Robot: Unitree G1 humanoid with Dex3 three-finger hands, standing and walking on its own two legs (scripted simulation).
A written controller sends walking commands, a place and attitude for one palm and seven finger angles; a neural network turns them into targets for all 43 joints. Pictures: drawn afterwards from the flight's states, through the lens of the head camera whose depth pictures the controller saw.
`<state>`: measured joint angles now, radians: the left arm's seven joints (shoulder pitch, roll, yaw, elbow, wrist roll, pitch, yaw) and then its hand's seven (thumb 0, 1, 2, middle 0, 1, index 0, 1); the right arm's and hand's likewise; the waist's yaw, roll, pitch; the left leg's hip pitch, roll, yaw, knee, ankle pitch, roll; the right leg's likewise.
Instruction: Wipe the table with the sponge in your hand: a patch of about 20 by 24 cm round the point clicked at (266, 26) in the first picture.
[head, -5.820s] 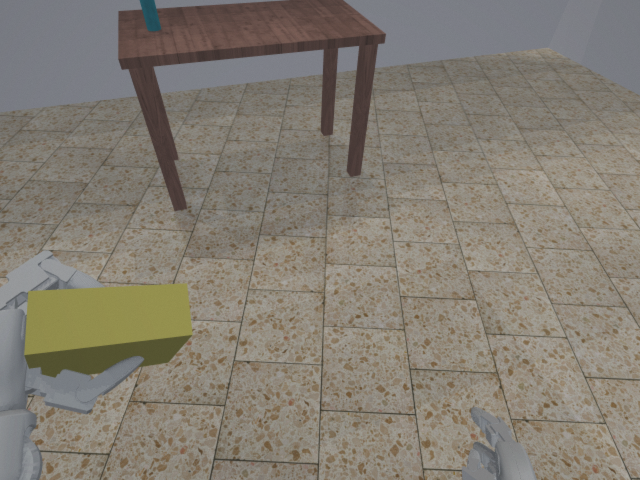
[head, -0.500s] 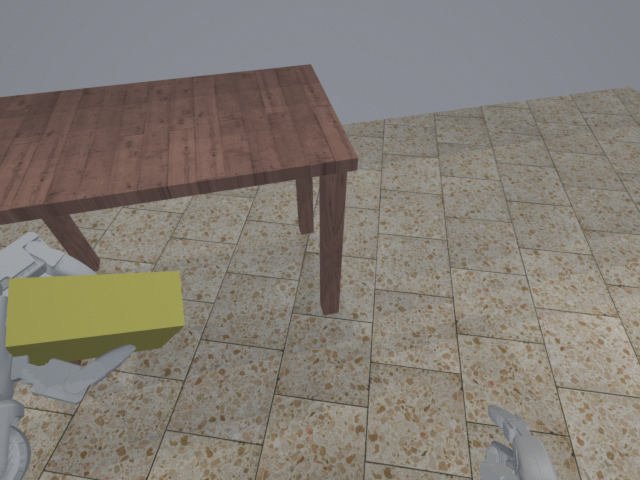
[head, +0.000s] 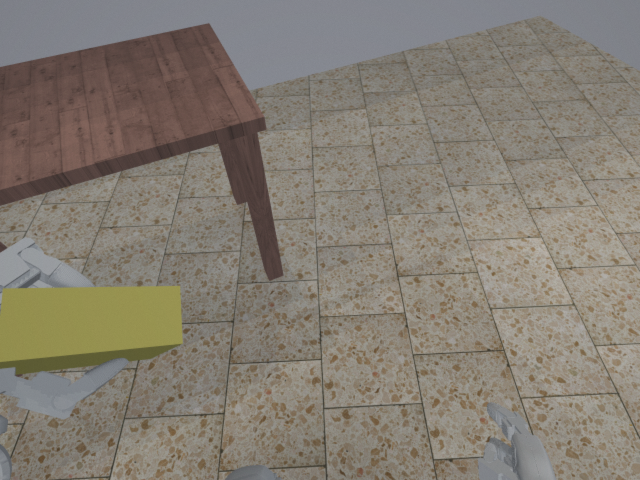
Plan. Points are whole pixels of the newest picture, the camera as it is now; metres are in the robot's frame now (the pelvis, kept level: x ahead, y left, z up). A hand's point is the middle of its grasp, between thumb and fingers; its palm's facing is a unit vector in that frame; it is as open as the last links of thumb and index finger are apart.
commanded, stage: take the last steps up to it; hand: left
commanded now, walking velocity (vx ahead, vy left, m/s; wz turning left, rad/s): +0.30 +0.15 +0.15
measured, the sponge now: (117, 329) +0.24 +0.18 +0.15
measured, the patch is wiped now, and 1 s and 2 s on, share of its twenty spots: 0.00 0.00 0.00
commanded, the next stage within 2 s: none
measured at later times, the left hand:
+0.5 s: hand (9, 294) +0.26 +0.27 +0.18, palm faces +0.45 -0.75 -0.48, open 9.6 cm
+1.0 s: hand out of the picture +0.39 +0.36 +0.18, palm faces +0.42 -0.77 -0.48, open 9.6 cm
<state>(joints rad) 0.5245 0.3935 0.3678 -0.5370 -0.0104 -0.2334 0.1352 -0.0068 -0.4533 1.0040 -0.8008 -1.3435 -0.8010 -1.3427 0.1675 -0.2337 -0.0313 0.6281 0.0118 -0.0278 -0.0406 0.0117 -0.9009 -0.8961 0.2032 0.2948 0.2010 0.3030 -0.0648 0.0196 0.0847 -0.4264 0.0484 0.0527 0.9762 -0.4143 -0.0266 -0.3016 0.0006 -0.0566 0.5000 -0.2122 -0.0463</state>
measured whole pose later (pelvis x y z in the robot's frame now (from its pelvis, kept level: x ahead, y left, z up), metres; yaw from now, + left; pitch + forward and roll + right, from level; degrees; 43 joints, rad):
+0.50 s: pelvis +0.06 +0.02 -0.01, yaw +4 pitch +0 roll +0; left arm 0.45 0.38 0.35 -0.47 0.00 -0.24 0.15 -0.01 -0.45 1.00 -0.80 -1.34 -0.80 -1.34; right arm 0.22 -0.13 0.03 0.63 0.00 -0.12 -0.03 0.01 -0.90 -0.90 0.20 0.30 0.20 0.30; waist 0.02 0.05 0.03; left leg -0.21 0.03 0.09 0.58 -0.37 0.01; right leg -0.29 -0.04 -0.15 0.59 -0.33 0.01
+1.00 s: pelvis +0.17 +0.10 -0.01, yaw +2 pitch +0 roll +0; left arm 0.44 0.44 0.44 -0.53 -0.01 -0.26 0.15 -0.01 -0.45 1.00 -0.80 -1.34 -0.80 -1.34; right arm 0.15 -0.16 -0.05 0.60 0.02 -0.09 -0.04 0.01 -0.90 -0.90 0.20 0.29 0.20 0.30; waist -0.02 -0.04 0.09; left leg -0.32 0.08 0.18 0.57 -0.26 0.03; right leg -0.45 -0.09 -0.08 1.17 -0.53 0.03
